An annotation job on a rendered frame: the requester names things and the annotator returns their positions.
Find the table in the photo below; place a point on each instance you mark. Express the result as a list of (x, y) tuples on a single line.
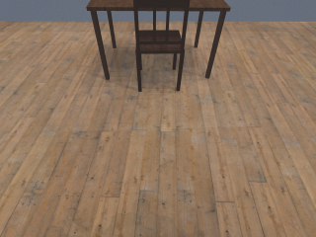
[(127, 5)]

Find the chair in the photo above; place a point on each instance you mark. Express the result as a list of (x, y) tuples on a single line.
[(160, 41)]

